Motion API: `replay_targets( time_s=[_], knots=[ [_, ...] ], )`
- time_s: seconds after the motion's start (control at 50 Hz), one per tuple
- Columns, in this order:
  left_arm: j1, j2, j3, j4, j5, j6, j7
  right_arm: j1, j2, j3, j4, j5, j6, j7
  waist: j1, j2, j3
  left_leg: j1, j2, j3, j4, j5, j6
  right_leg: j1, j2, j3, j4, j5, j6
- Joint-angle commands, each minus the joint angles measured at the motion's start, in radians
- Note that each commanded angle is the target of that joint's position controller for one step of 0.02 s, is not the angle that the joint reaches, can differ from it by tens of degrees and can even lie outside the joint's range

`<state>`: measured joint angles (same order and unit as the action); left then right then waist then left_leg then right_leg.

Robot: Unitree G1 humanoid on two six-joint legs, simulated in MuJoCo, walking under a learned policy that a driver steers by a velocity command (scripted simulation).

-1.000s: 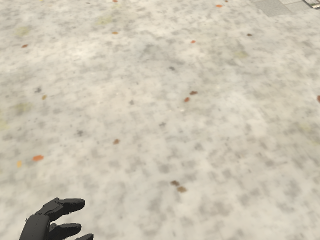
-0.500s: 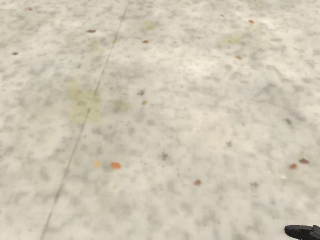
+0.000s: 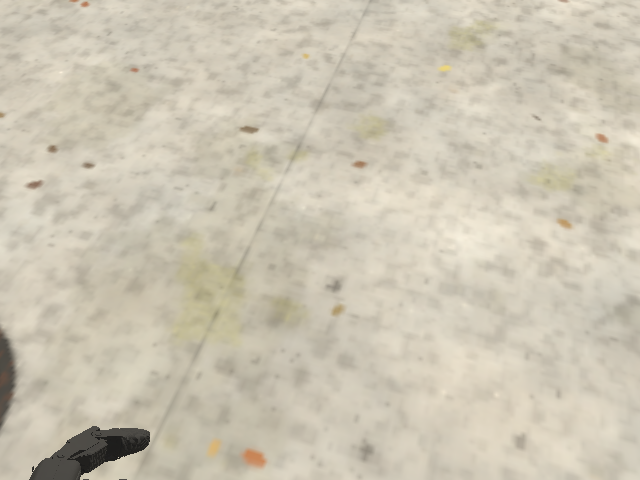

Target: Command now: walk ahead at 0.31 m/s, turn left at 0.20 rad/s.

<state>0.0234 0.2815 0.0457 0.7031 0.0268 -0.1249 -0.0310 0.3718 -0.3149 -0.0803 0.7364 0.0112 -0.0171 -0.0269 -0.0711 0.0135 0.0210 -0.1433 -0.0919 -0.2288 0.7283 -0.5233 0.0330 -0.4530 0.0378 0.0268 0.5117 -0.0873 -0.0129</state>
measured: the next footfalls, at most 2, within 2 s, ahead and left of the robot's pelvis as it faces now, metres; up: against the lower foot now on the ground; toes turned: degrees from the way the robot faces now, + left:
left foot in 0.38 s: +0.20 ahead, +0.11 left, +0.00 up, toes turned -13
right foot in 0.78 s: +0.10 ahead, -0.15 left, +0.00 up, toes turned -29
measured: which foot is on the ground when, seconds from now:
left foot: up 0.00-0.36, down 0.38-0.78, up 0.80-1.00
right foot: down 0.00-0.38, up 0.40-0.76, down 0.78-1.00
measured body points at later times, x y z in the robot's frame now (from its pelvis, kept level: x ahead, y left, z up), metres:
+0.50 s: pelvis +0.11 +0.01 +0.02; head +0.14 +0.02 +0.47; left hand +0.28 +0.28 -0.10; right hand +0.23 -0.29 -0.06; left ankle +0.16 +0.12 -0.72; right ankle +0.07 -0.11 -0.66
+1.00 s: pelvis +0.11 -0.04 +0.02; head +0.13 -0.09 +0.47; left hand +0.38 +0.14 -0.06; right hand +0.10 -0.37 -0.09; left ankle +0.18 +0.10 -0.64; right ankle +0.08 -0.12 -0.72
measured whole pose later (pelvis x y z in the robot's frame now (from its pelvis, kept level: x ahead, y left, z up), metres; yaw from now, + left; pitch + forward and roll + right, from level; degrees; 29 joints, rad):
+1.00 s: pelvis +0.11 -0.04 +0.02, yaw -29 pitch +2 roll +2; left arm 0.17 0.31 0.06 0.67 -0.01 0.03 0.01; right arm 0.13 -0.33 -0.09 0.73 0.00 0.01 -0.04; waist 0.01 0.03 0.06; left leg -0.53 0.00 -0.05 1.05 -0.38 -0.09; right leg -0.27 0.05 0.09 0.44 -0.20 -0.06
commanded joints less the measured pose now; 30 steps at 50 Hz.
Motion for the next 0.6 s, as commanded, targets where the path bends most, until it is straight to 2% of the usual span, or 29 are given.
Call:
replay_targets(
  time_s=[0.02, 0.04, 0.06, 0.08, 0.12, 0.14, 0.18, 0.22, 0.28, 0.32, 0.34, 0.36, 0.38, 0.4, 0.42, 0.44, 0.46, 0.48, 0.5, 0.54, 0.6],
  knots=[
    [0.272, 0.168, 0.054, 0.017, -0.031, 0.010, -0.011, 0.173, -0.102, -0.004, -0.040, 0.008, -0.016, -0.005, 0.090, -0.219, -0.305, -0.490, 0.004, -0.010, 0.568, -0.122, -0.063, 0.705, -0.423, 0.661, -0.128, 0.263, -0.294],
    [0.202, 0.124, 0.037, 0.004, -0.036, 0.019, -0.010, 0.052, -0.133, -0.012, -0.056, 0.004, -0.009, -0.004, 0.103, -0.129, -0.199, -0.510, 0.038, 0.027, 0.583, -0.052, -0.074, 0.594, -0.379, 0.513, -0.129, 0.281, -0.259],
    [0.139, 0.103, 0.022, -0.006, -0.029, 0.027, -0.011, -0.027, -0.131, -0.011, -0.074, -0.014, -0.002, -0.007, 0.088, -0.069, -0.138, -0.488, 0.082, 0.084, 0.537, -0.002, -0.084, 0.480, -0.330, 0.411, -0.139, 0.379, -0.239],
    [0.103, 0.084, 0.014, -0.005, -0.029, 0.033, -0.010, -0.078, -0.120, -0.012, -0.093, -0.030, 0.001, -0.008, 0.074, -0.053, -0.094, -0.457, 0.117, 0.100, 0.453, 0.037, -0.089, 0.388, -0.293, 0.348, -0.147, 0.468, -0.230],
    [0.093, 0.091, 0.013, 0.016, -0.021, 0.039, -0.005, -0.079, -0.053, 0.004, -0.103, -0.029, 0.002, -0.007, 0.042, -0.111, -0.094, -0.336, 0.129, 0.132, 0.253, 0.066, -0.099, 0.300, -0.219, 0.262, -0.156, 0.593, -0.206],
    [0.098, 0.123, 0.024, 0.023, -0.020, 0.045, -0.001, -0.082, -0.031, 0.011, -0.104, -0.025, 0.001, -0.010, 0.041, -0.137, -0.108, -0.297, 0.112, 0.156, 0.177, 0.062, -0.110, 0.288, -0.210, 0.244, -0.155, 0.648, -0.214],
    [0.112, 0.189, 0.048, 0.028, -0.027, 0.063, 0.011, -0.094, -0.035, 0.013, -0.103, -0.018, 0.004, -0.017, 0.049, -0.144, -0.153, -0.233, 0.086, 0.168, 0.077, 0.119, -0.117, 0.284, -0.217, 0.253, -0.158, 0.629, -0.228],
    [0.118, 0.211, 0.060, 0.026, -0.043, 0.083, 0.020, -0.123, -0.058, 0.006, -0.104, -0.011, 0.017, -0.022, 0.060, -0.137, -0.165, -0.200, 0.072, 0.161, 0.023, 0.193, -0.114, 0.268, -0.221, 0.280, -0.174, 0.473, -0.222],
    [0.116, 0.201, 0.061, 0.027, -0.055, 0.110, 0.031, -0.197, -0.063, 0.003, -0.126, -0.011, 0.030, -0.020, 0.075, -0.142, -0.116, -0.177, 0.058, 0.143, -0.055, 0.226, -0.102, 0.213, -0.200, 0.333, -0.194, 0.158, -0.200],
    [0.107, 0.189, 0.060, 0.027, -0.058, 0.124, 0.040, -0.212, -0.059, 0.001, -0.133, -0.011, 0.019, -0.013, 0.066, -0.149, -0.087, -0.140, 0.050, 0.142, -0.164, 0.261, -0.088, 0.197, -0.180, 0.368, -0.171, 0.072, -0.180],
    [0.094, 0.182, 0.058, 0.022, -0.060, 0.131, 0.045, -0.192, -0.058, -0.001, -0.126, -0.010, 0.008, -0.008, 0.046, -0.149, -0.084, -0.088, 0.050, 0.148, -0.264, 0.324, -0.076, 0.187, -0.161, 0.379, -0.144, 0.059, -0.159],
    [0.102, 0.163, 0.053, 0.021, -0.062, 0.137, 0.051, -0.173, -0.074, -0.008, -0.121, -0.012, -0.002, -0.006, 0.036, -0.136, -0.087, -0.015, 0.081, 0.141, -0.355, 0.402, -0.055, 0.160, -0.132, 0.378, -0.105, 0.014, -0.122],
    [0.130, 0.119, 0.038, 0.015, -0.049, 0.138, 0.053, -0.145, -0.129, -0.020, -0.126, -0.027, -0.006, -0.012, 0.044, -0.050, -0.128, 0.091, 0.231, 0.038, -0.374, 0.464, 0.001, 0.089, -0.088, 0.332, 0.008, -0.138, -0.072],
    [0.170, 0.075, 0.028, -0.006, -0.047, 0.133, 0.054, -0.176, -0.202, -0.038, -0.130, -0.049, 0.005, -0.012, 0.093, 0.204, -0.111, 0.113, 0.409, -0.167, -0.410, 0.620, 0.135, -0.070, 0.057, 0.142, 0.182, -0.419, -0.011],
    [0.186, 0.148, 0.047, 0.004, -0.040, 0.128, 0.055, -0.175, -0.156, -0.030, -0.134, -0.062, 0.004, -0.007, 0.067, 0.224, -0.117, 0.083, 0.501, -0.253, -0.421, 0.713, 0.237, -0.109, 0.036, 0.084, 0.420, -0.567, 0.036],
    [0.211, 0.195, 0.067, 0.021, -0.046, 0.132, 0.053, -0.203, -0.108, -0.014, -0.143, -0.054, -0.001, -0.007, 0.080, 0.157, -0.105, 0.066, 0.470, -0.187, -0.408, 0.743, 0.236, -0.120, 0.007, 0.098, 0.549, -0.532, 0.057],
    [0.232, 0.194, 0.075, 0.042, -0.050, 0.145, 0.057, -0.245, -0.083, -0.007, -0.146, -0.042, -0.004, -0.006, 0.098, 0.115, -0.088, 0.056, 0.411, -0.092, -0.389, 0.739, 0.196, -0.128, -0.008, 0.093, 0.606, -0.482, 0.078],
    [0.238, 0.186, 0.077, 0.047, -0.048, 0.159, 0.062, -0.272, -0.077, -0.005, -0.145, -0.029, -0.005, -0.006, 0.103, 0.110, -0.075, 0.055, 0.379, -0.032, -0.382, 0.730, 0.170, -0.144, -0.020, 0.087, 0.632, -0.432, 0.096],
    [0.226, 0.164, 0.072, 0.041, -0.048, 0.168, 0.062, -0.276, -0.080, -0.004, -0.139, -0.025, -0.004, -0.007, 0.097, 0.114, -0.064, 0.042, 0.364, 0.012, -0.382, 0.768, 0.168, -0.147, -0.028, 0.073, 0.642, -0.394, 0.111],
    [0.182, 0.128, 0.060, 0.007, -0.053, 0.174, 0.054, -0.258, -0.093, -0.011, -0.123, -0.029, 0.003, -0.010, 0.079, 0.131, -0.058, 0.043, 0.339, 0.079, -0.394, 0.785, 0.179, -0.137, -0.036, 0.027, 0.578, -0.343, 0.131],
    [0.128, 0.106, 0.046, -0.037, -0.053, 0.174, 0.038, -0.241, -0.117, -0.023, -0.108, -0.028, 0.015, -0.017, 0.051, 0.148, -0.090, 0.078, 0.357, 0.123, -0.389, 0.775, 0.192, -0.079, -0.063, -0.003, 0.427, -0.314, 0.133]
  ],
)
Keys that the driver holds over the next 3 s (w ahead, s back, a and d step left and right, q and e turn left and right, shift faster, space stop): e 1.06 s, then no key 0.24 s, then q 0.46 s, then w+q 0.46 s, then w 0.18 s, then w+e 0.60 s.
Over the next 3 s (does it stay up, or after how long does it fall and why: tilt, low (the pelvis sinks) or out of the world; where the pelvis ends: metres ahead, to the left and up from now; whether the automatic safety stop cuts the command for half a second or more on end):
stays up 0.69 -0.05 0.02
